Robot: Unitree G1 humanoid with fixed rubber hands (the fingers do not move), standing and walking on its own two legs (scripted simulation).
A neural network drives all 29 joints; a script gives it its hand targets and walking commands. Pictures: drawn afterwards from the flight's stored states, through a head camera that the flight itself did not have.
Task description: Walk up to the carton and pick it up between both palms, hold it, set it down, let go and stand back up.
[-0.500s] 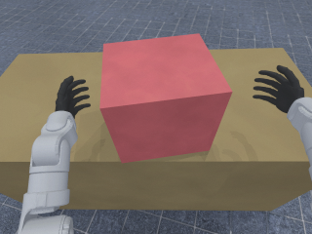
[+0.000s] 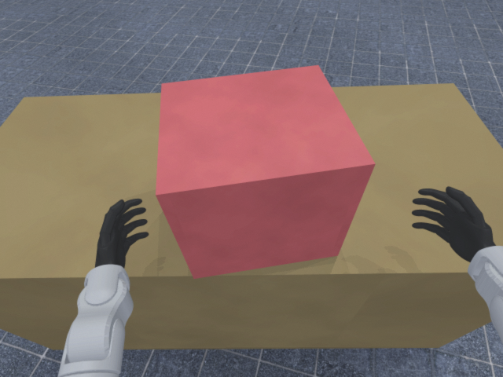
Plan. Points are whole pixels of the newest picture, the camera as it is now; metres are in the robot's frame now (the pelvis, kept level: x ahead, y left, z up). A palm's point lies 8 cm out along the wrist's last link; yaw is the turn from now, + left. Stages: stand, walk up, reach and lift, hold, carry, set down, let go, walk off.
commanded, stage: set down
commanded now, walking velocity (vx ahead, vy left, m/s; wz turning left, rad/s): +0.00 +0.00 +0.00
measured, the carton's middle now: (254, 174) +0.47 +0.03 +0.03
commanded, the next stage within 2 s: let go in 1.94 s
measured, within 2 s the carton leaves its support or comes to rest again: neither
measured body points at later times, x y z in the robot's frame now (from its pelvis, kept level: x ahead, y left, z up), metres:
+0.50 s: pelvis -0.01 +0.00 +0.00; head -0.01 +0.00 +0.45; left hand +0.23 +0.23 +0.02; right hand +0.25 -0.28 +0.01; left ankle +0.01 +0.15 -0.75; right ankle -0.01 -0.11 -0.75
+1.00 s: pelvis +0.01 +0.00 +0.00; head +0.01 +0.01 +0.45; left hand +0.21 +0.23 -0.02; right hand +0.21 -0.27 -0.02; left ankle +0.01 +0.15 -0.75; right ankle -0.01 -0.11 -0.75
